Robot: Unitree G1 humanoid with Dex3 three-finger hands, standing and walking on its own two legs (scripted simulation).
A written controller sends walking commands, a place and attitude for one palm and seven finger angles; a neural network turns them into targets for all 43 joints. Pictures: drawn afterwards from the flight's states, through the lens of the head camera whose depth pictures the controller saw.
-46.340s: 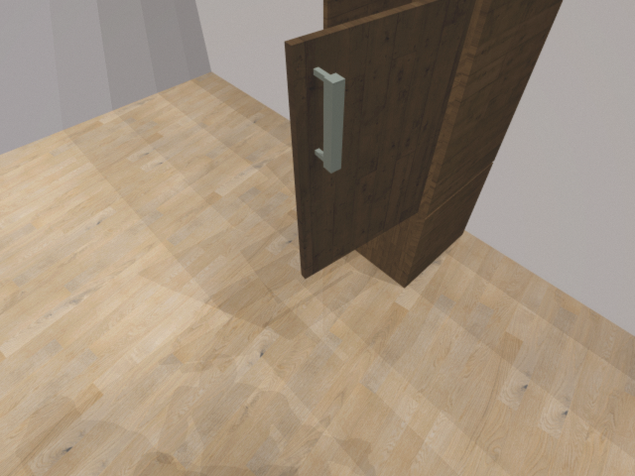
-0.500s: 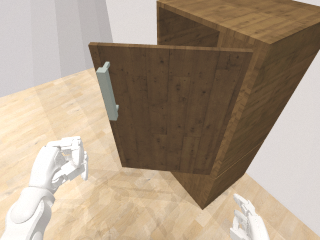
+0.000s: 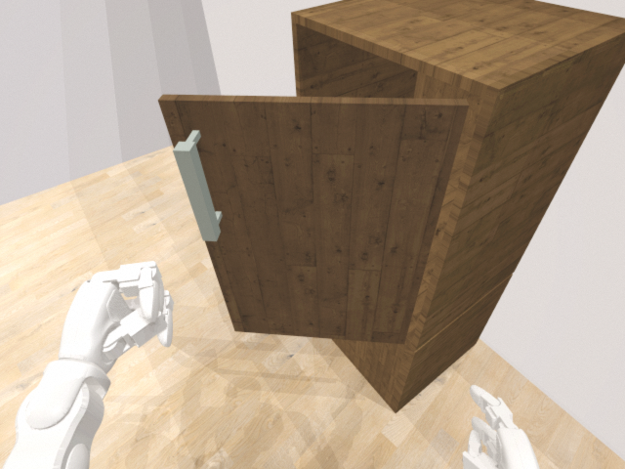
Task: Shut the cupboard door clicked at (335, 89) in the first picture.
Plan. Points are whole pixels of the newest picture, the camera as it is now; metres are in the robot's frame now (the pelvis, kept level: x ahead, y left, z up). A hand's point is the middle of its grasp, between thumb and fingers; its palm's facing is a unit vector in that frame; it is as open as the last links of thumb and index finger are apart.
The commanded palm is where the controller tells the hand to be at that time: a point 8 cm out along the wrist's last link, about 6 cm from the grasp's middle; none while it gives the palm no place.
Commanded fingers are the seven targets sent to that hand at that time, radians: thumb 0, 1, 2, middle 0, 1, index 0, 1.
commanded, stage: bring the fist close to the handle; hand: left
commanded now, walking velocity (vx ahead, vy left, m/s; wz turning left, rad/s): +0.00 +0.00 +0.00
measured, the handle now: (203, 187) +0.47 +0.22 +0.13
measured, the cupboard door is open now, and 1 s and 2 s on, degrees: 48 48 43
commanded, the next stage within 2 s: push the door shut along its arc in 1.42 s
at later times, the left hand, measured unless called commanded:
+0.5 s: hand (194, 271) +0.31 +0.18 +0.13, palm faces -0.01 -1.00 -0.03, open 3.1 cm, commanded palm +0.28 +0.23 +0.13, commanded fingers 0.00 0.90 0.90 -1.30 -1.50 -1.30 -1.50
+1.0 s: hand (205, 225) +0.38 +0.19 +0.14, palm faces +0.02 -1.00 -0.03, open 3.1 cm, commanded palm +0.35 +0.23 +0.13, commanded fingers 0.00 0.90 0.90 -1.30 -1.50 -1.30 -1.50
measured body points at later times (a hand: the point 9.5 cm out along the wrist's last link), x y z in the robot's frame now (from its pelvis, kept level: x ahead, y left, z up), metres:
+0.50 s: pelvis +0.01 +0.00 +0.00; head +0.00 -0.02 +0.45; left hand +0.30 +0.24 +0.13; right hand +0.18 -0.23 -0.08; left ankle +0.04 +0.11 -0.73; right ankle -0.01 -0.10 -0.73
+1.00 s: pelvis +0.01 +0.01 +0.00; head +0.02 +0.00 +0.45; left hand +0.37 +0.24 +0.14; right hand +0.16 -0.23 -0.09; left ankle +0.04 +0.11 -0.73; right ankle -0.01 -0.10 -0.73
